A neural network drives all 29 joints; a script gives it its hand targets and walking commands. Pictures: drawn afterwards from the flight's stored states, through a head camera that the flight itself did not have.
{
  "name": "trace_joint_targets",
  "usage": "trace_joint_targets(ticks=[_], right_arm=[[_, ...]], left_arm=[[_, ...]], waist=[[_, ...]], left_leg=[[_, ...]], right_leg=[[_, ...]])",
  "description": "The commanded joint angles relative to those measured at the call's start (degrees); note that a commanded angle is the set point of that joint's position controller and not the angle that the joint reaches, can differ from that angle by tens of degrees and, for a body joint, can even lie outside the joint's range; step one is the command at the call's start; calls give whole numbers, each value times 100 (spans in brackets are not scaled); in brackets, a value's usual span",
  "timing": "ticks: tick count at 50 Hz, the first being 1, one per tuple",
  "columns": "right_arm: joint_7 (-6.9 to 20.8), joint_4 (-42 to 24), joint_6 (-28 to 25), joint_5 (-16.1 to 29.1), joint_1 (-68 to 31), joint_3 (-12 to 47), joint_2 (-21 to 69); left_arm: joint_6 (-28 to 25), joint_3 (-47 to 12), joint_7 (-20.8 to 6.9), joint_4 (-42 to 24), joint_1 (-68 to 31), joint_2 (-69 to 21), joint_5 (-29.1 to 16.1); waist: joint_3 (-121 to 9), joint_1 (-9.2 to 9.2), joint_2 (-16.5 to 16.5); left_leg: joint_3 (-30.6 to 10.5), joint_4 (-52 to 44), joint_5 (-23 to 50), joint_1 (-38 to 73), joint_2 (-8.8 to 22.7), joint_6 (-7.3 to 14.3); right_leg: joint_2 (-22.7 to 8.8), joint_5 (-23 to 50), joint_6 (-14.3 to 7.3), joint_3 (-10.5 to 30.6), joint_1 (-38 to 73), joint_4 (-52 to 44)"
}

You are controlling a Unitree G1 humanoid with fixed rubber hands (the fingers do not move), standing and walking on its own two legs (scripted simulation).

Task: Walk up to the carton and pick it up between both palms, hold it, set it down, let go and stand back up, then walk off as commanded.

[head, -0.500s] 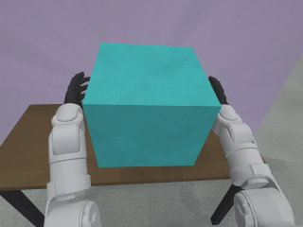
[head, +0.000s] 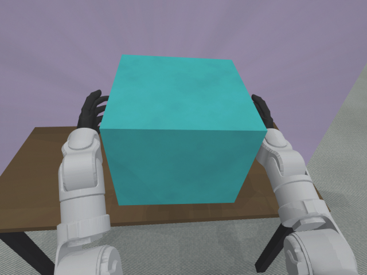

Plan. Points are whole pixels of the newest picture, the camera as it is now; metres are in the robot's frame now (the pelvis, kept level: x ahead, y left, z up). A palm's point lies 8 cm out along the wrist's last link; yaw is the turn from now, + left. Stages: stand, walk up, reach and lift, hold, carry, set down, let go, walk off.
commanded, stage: hold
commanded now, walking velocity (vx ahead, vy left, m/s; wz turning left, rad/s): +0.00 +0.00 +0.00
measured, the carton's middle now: (178, 128) +0.42 -0.01 +0.15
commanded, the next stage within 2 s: none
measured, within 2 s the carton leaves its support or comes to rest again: neither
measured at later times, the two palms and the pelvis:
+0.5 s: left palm (87, 128) +0.36 +0.18 +0.21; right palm (262, 128) +0.36 -0.18 +0.19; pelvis +0.00 +0.00 +0.00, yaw +0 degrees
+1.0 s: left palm (90, 128) +0.36 +0.17 +0.20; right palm (264, 129) +0.36 -0.19 +0.18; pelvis +0.00 +0.00 +0.00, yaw +0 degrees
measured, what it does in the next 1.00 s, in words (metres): stands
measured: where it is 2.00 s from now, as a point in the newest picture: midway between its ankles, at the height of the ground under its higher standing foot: outside the picture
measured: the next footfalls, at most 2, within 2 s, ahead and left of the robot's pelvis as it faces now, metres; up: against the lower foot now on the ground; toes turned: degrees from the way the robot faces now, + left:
none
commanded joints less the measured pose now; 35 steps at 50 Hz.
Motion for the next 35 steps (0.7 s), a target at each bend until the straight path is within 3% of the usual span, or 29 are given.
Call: trace_joint_targets(ticks=[1, 2, 3, 4, 5, 6, 7, 8, 10, 11, 12, 13, 15, 16, 17, 19, 22, 25, 28, 29, 30, 34, 35], right_arm=[[795, -1973, -406, 589, -3805, 2003, 2710], [786, -1903, -389, 525, -3794, 1879, 2634], [796, -2035, -429, 610, -3799, 2008, 2711], [791, -1907, -364, 537, -3652, 1898, 2618], [801, -1955, -394, 583, -3762, 2002, 2641], [806, -1766, -351, 487, -3696, 1882, 2604], [814, -1736, -345, 469, -3728, 1871, 2603], [829, -1770, -346, 456, -3742, 1853, 2635], [846, -1707, -367, 485, -3779, 1987, 2747], [826, -1645, -358, 486, -3715, 1886, 2694], [842, -1541, -345, 436, -3864, 1828, 2704], [824, -1531, -349, 439, -3725, 1829, 2704], [836, -1552, -409, 417, -3884, 1852, 2795], [855, -1513, -416, 363, -3996, 1707, 2714], [844, -1610, -431, 417, -3900, 1779, 2763], [829, -1490, -412, 367, -3859, 1801, 2707], [837, -1545, -427, 368, -4083, 1772, 2764], [783, -1515, -409, 456, -3723, 1888, 2739], [807, -1340, -389, 400, -3695, 1700, 2624], [828, -1514, -429, 482, -3805, 1813, 2651], [832, -1532, -428, 413, -3883, 1768, 2678], [817, -1586, -378, 486, -3753, 1854, 2633], [824, -1656, -382, 498, -3734, 1805, 2600]], left_arm=[[-242, -2349, -774, -617, -2928, -2554, -861], [-241, -2343, -771, -391, -2878, -2597, -890], [-287, -2483, -734, -715, -2929, -2682, -958], [-271, -2490, -732, -630, -2900, -2611, -962], [-246, -2487, -705, -654, -2833, -2612, -919], [-235, -2440, -720, -425, -2859, -2599, -895], [-210, -2293, -747, -318, -2821, -2546, -832], [-203, -2308, -755, -273, -2752, -2554, -802], [-242, -2253, -744, -390, -2908, -2569, -811], [-209, -2250, -765, -363, -2854, -2600, -840], [-226, -2109, -774, -170, -3055, -2545, -782], [-204, -2237, -775, -239, -2891, -2607, -835], [-254, -2261, -751, -290, -3079, -2606, -830], [-255, -2312, -746, -134, -3111, -2646, -842], [-257, -2277, -745, -238, -3032, -2623, -865], [-248, -2261, -755, -31, -2889, -2611, -832], [-303, -2168, -767, -15, -3173, -2529, -826], [-243, -2228, -797, -153, -2826, -2618, -830], [-267, -2260, -786, -204, -3007, -2583, -804], [-264, -2390, -766, -341, -3034, -2656, -843], [-237, -2326, -776, -206, -3035, -2667, -839], [-199, -2187, -789, -192, -2857, -2544, -738], [-201, -2309, -789, -301, -2831, -2638, -818]], waist=[[-2007, 61, 224], [-1939, -55, 190], [-2133, -2, 291], [-2028, -115, 282], [-2052, 22, 334], [-1894, -91, 309], [-1865, 33, 200], [-1832, -4, 203], [-1900, 152, 144], [-1921, 53, 174], [-1758, 143, 67], [-1824, -1, 131], [-1904, 80, 164], [-1871, -3, 215], [-1985, 20, 205], [-1830, -19, 195], [-1847, 66, 138], [-1910, -12, 202], [-1782, -105, 323], [-1861, -9, 391], [-1861, -42, 292], [-1725, 49, 212], [-1839, -73, 224]], left_leg=[[286, 83, 1468, 662, -390, 20], [264, 71, 1383, 704, -391, 31], [206, 116, 1684, 783, -353, -27], [243, 118, 1527, 777, -367, -29], [231, 120, 1583, 758, -363, -33], [220, 66, 1384, 746, -373, -31], [267, 8, 1220, 671, -360, 34], [249, -19, 1136, 654, -351, 37], [304, -34, 1130, 575, -383, 69], [303, -27, 1215, 655, -376, 72], [327, -71, 946, 516, -382, 96], [306, -65, 1021, 556, -380, 89], [336, -91, 904, 527, -358, 91], [295, -67, 916, 561, -335, 40], [318, -17, 1050, 563, -376, 68], [291, -47, 997, 592, -376, 58], [309, -81, 751, 479, -393, 107], [301, 16, 1303, 684, -405, 52], [280, -22, 1089, 641, -372, 0], [281, -5, 1187, 656, -340, -15], [282, -18, 1116, 690, -329, -10], [307, 2, 1305, 672, -349, 30], [266, 27, 1381, 656, -341, 1]], right_leg=[[387, 1172, 79, -246, 213, 26], [377, 1117, 76, -238, 177, -32], [411, 1244, 52, -254, 187, 45], [393, 1218, 59, -241, 135, 0], [396, 1220, 66, -246, 166, 23], [388, 1024, 38, -255, 88, -33], [358, 916, 52, -227, 52, -76], [382, 817, 27, -233, 120, -83], [363, 827, 67, -247, 135, -32], [337, 889, 57, -189, 184, -79], [324, 633, 69, -199, 52, -99], [346, 724, 60, -210, 100, -112], [331, 541, 42, -234, 86, -96], [362, 507, 10, -245, -42, -76], [316, 797, 45, -215, 118, -62], [352, 664, 55, -234, 93, -85], [302, 536, 77, -226, 28, -82], [341, 1157, 100, -218, 255, -33], [349, 761, 34, -261, 106, -64], [378, 682, 14, -270, 69, -46], [380, 609, 2, -270, 25, -70], [379, 877, 26, -242, 178, -74], [397, 1009, 23, -251, 172, -30]])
